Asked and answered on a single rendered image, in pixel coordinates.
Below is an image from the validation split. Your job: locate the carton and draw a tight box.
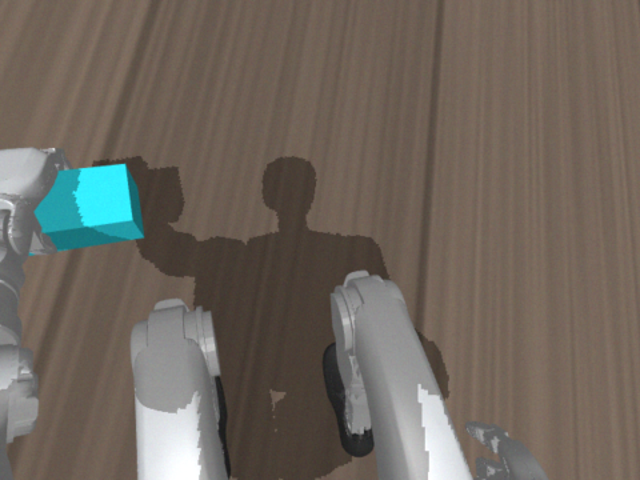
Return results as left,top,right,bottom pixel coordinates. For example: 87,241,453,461
29,164,145,256

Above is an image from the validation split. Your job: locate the left robot foot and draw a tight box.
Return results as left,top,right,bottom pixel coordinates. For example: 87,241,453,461
215,376,231,480

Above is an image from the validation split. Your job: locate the right robot hand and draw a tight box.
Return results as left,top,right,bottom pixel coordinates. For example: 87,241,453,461
465,421,549,480

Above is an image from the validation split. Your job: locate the left robot arm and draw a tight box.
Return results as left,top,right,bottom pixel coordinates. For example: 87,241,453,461
0,194,39,480

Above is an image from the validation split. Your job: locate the right robot foot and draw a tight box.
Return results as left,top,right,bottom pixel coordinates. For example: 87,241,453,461
323,342,374,457

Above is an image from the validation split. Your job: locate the left robot hand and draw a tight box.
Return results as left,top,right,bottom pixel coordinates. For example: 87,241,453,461
0,147,73,255

